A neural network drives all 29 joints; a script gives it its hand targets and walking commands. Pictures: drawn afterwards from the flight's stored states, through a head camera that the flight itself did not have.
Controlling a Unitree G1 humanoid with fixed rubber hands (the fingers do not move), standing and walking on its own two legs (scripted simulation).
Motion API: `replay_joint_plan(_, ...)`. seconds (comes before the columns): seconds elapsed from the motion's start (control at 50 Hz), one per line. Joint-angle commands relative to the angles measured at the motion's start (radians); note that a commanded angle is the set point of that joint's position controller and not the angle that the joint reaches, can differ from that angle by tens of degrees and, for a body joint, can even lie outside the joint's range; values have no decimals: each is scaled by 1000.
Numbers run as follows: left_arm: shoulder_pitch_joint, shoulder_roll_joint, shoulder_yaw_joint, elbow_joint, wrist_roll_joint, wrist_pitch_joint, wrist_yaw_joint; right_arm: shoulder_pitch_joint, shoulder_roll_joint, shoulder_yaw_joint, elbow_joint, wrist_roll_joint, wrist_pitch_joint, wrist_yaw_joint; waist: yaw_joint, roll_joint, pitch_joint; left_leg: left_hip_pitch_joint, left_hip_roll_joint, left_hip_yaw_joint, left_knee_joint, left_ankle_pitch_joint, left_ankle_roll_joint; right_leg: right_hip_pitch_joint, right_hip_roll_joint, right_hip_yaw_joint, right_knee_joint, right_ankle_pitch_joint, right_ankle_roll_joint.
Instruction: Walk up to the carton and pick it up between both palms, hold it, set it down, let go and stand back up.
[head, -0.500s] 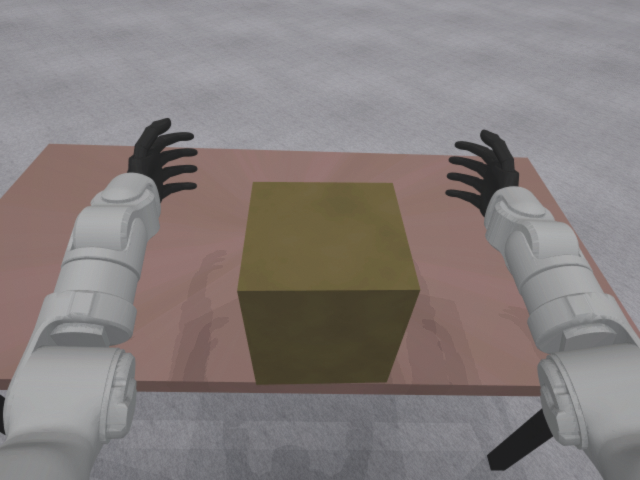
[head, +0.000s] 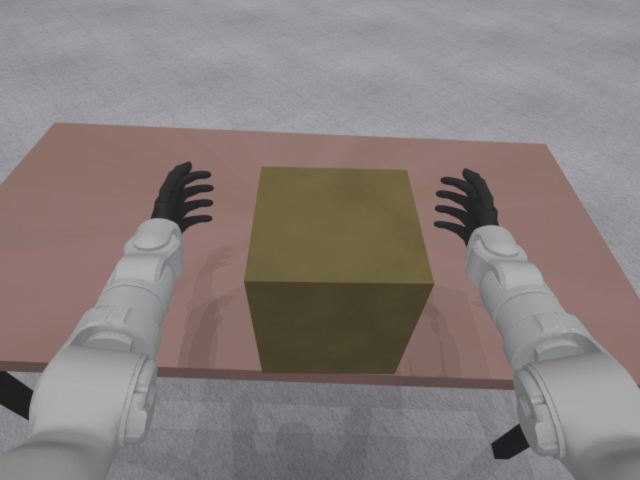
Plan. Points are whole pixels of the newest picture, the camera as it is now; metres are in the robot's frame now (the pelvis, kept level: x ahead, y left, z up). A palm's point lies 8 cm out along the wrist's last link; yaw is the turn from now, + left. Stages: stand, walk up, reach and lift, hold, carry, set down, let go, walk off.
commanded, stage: reach and lift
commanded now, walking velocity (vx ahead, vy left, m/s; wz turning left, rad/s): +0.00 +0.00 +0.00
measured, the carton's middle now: (331, 275) +0.43 +0.02 +0.00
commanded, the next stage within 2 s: none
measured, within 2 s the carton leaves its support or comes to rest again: neither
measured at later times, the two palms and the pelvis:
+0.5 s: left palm (193, 250) +0.43 +0.21 +0.04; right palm (468, 257) +0.43 -0.18 +0.05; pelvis -0.01 +0.00 -0.02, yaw +0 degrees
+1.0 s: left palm (223, 245) +0.43 +0.17 +0.05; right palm (441, 254) +0.43 -0.13 +0.06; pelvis -0.01 +0.01 -0.02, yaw -1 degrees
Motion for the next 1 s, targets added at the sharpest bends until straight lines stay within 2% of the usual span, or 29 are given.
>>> replay_joint_plan(0.0, -521, 118, 6, -110, -25, -150, 13, -470, -181, -52, -132, -40, -119, -2, -24, 84, -628, 402, -34, -23, 108, 355, -49, -75, 8, -12, 21, 308, 41)
replay_joint_plan(0.12, -461, 100, -4, 96, -19, -241, -3, -437, -161, 12, 47, 1, -190, -2, -23, 43, -579, 292, -32, -30, 143, 372, -38, -101, -5, -3, 67, 328, 51)
replay_joint_plan(0.24, -447, 83, -29, 227, -22, -325, -6, -420, -136, 83, 144, 70, -264, 23, -4, 42, -524, 220, -30, -35, 160, 347, -29, -214, -13, -8, 87, 225, 45)
replay_joint_plan(0.32, -489, 83, -57, 228, -48, -377, -6, -431, -120, 91, 119, 83, -304, 27, -14, 46, -597, 179, -36, -30, 187, 324, -27, -246, -20, -7, 116, 226, 52)
replay_joint_plan(0.42, -546, 84, -56, 119, -64, -394, 4, -457, -130, 71, 30, 78, -324, 17, -18, 86, -767, 218, -38, -15, 226, 386, -53, -234, -8, -16, 158, 317, 53)
replay_joint_plan(0.58, -478, 46, -9, 160, -5, -364, 9, -438, -141, 28, 77, 32, -329, -2, -21, 66, -716, 235, -32, -20, 232, 394, -57, -263, 6, -19, 152, 296, 42)
replay_joint_plan(0.72, -484, -35, -3, 188, 27, -376, 25, -444, -49, 11, 113, -10, -312, 8, -15, 48, -601, 203, -21, -37, 210, 328, -36, -325, -10, -13, 125, 156, 26)
replay_joint_plan(0.78, -502, -61, 21, 180, 55, -387, 35, -450, -13, -23, 111, -50, -309, 6, -17, 48, -603, 190, -20, -38, 205, 312, -32, -321, -19, -7, 122, 141, 22)
replay_joint_plan(0.84, -521, -82, 70, 156, 107, -393, 48, -452, 18, -79, 93, -111, -315, -10, -22, 51, -632, 182, -23, -30, 201, 317, -33, -273, -21, 2, 123, 179, 25)
replay_joint_plan(0.92, -524, -104, 164, 105, 218, -375, 63, -432, 58, -179, 47, -219, -323, -45, -30, 63, -671, 188, -38, -8, 179, 345, -37, -145, -13, 10, 120, 293, 37)
replay_joint_plan(0.98, -508, -154, 190, 74, 261, -348, 52, -414, 105, -216, 20, -265, -318, -50, -26, 80, -665, 221, -41, 3, 164, 390, -44, -88, -7, 6, 107, 374, 40)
